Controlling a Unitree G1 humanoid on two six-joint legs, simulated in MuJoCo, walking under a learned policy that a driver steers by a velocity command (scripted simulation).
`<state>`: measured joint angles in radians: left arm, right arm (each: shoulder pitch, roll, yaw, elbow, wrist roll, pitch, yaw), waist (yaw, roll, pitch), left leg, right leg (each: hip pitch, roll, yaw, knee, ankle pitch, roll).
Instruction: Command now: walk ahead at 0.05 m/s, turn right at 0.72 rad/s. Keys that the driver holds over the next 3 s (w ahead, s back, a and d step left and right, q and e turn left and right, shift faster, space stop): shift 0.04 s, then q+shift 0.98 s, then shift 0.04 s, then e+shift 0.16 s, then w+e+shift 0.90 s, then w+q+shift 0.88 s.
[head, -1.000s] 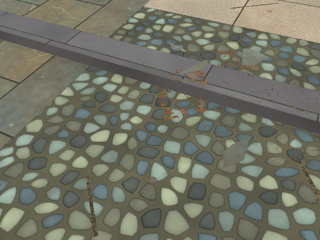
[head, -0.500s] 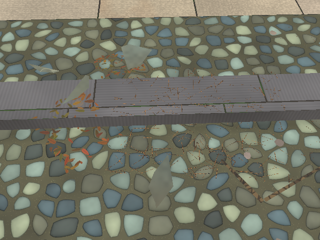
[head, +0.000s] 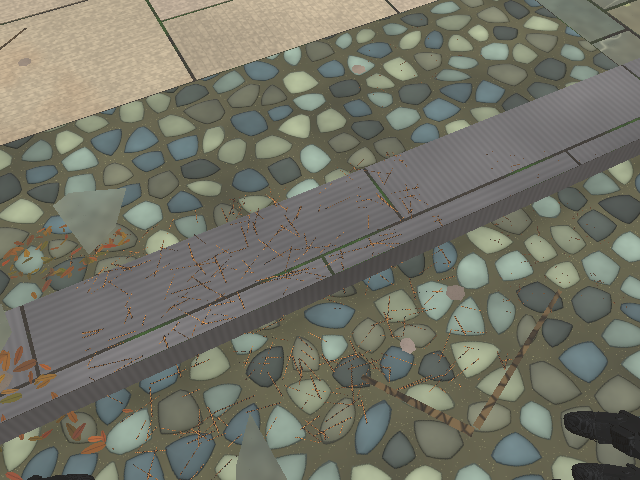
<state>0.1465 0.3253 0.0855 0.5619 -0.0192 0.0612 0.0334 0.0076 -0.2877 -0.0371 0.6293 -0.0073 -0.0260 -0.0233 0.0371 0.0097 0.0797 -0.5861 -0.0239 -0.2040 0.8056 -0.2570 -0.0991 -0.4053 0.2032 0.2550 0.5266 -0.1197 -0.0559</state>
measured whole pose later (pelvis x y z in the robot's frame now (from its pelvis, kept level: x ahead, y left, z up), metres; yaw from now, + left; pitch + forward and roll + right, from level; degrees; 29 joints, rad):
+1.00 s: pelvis +0.03 +0.11 +0.01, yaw +37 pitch +3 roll -1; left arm 0.09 0.33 0.08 0.68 0.01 -0.01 0.02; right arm 0.19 -0.33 -0.08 0.55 0.01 0.04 -0.01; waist 0.00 -0.01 0.08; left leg -0.37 -0.07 -0.08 0.51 -0.18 0.06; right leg -0.54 0.00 0.07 1.08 -0.41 0.06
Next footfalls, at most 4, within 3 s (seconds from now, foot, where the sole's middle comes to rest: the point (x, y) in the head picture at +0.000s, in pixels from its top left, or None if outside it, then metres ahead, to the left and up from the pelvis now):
0.08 left None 0.15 0.15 -0.77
0.42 right None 0.06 -0.06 -0.77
0.82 left None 0.05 0.22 -0.77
1.24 right None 0.20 0.06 -0.77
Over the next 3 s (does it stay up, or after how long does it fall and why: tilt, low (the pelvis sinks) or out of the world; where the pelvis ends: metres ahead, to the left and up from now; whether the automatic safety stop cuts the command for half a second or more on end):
stays up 1.41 0.29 0.08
